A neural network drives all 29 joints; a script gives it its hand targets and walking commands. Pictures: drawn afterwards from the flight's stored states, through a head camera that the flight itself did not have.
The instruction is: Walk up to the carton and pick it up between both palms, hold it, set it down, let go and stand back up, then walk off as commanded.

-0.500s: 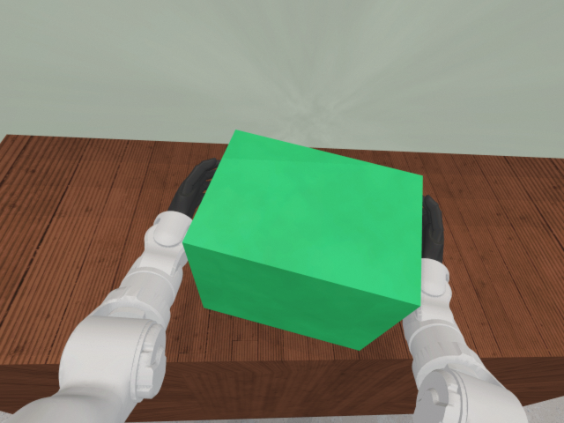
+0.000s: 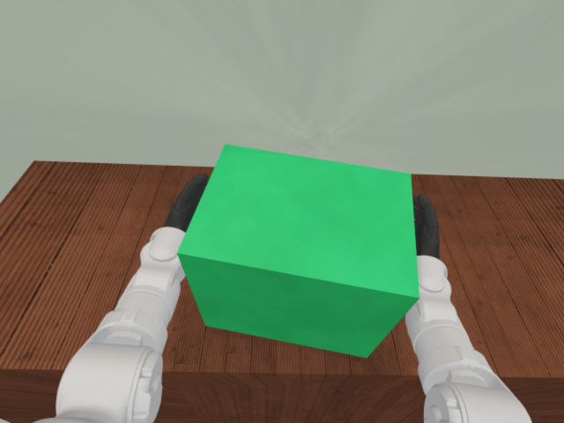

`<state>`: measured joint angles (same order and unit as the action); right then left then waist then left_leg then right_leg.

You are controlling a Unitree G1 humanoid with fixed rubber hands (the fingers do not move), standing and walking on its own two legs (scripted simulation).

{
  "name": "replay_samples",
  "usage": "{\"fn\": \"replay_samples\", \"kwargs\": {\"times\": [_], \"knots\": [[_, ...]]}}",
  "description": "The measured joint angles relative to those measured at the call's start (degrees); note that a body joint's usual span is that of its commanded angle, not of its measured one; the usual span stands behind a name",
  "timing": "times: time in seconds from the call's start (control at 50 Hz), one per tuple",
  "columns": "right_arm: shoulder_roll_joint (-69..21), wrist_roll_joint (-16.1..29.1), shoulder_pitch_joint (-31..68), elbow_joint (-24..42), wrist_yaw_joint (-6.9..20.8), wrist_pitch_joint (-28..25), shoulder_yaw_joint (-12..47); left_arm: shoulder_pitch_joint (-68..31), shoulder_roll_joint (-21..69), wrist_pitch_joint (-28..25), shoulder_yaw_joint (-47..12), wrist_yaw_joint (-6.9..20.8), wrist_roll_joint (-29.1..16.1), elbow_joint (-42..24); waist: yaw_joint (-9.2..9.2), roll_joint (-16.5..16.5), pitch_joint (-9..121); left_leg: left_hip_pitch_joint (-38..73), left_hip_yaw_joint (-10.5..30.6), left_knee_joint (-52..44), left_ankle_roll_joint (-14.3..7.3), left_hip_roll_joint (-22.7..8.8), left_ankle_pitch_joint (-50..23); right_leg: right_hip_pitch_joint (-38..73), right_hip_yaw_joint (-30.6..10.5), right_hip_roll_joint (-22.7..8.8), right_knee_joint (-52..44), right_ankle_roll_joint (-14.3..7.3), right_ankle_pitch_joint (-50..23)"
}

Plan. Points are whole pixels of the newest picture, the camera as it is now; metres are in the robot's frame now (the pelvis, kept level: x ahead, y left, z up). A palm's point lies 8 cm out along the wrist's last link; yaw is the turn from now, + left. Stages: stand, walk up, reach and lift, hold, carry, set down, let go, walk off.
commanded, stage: reach and lift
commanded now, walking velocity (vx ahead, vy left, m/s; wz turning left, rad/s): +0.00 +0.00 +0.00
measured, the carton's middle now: (299, 256) +0.37 -0.03 +0.04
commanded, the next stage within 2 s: none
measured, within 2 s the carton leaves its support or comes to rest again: neither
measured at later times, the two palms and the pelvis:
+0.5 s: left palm (158, 210) +0.38 +0.17 +0.13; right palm (423, 223) +0.36 -0.20 +0.13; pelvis +0.01 +0.01 +0.00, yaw +1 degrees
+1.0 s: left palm (149, 224) +0.34 +0.17 +0.15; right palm (433, 220) +0.35 -0.20 +0.15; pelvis -0.01 -0.01 +0.00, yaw +1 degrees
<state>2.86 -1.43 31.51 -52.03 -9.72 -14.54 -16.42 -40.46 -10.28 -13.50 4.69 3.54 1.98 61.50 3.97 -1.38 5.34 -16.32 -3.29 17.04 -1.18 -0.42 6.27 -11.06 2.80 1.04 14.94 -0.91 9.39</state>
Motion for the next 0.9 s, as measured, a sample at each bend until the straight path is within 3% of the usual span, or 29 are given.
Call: {"fn": "replay_samples", "kwargs": {"times": [0.22, 0.4, 0.6, 0.9], "knots": [[1.3, 5.8, -1.3, 9.4, -1.2, 10.0, 5.7, 5.0, 0.2, 13.0, 1.4, 0.9, -0.9, -16.0, 0.98, -1.2, -2.1, 6.8, 0.8, -1.8, 0.0, 1.0, 0.2, 6.6, 0.8, -0.9, -0.5, 0.2, 1.3], [1.6, 5.5, -0.7, 12.3, -0.4, 14.6, 5.7, 7.0, 3.5, 22.9, 7.3, 3.4, 5.2, -27.5, 0.83, -2.5, -5.6, 12.2, 0.4, -1.5, -0.4, 1.5, 1.4, 12.1, 0.4, -1.4, -0.5, 0.7, 2.1], [1.5, 5.4, -1.1, 16.3, 1.3, 17.7, 6.3, 11.6, 5.6, 32.1, 8.6, 3.6, 7.6, -41.9, 0.19, -3.4, -8.6, 14.3, 0.8, -0.8, -0.2, 1.4, 1.7, 14.5, 0.8, -1.3, -0.3, 0.5, 2.3], [2.9, 7.3, -1.5, 22.6, 1.7, 23.0, 8.7, 14.1, 6.8, 40.1, 8.9, 2.8, 7.0, -52.8, -0.19, -2.2, -9.3, 13.1, 1.2, -0.5, 0.5, 0.6, 0.6, 12.8, 1.2, -0.5, 1.1, -0.3, 2.0]]}}
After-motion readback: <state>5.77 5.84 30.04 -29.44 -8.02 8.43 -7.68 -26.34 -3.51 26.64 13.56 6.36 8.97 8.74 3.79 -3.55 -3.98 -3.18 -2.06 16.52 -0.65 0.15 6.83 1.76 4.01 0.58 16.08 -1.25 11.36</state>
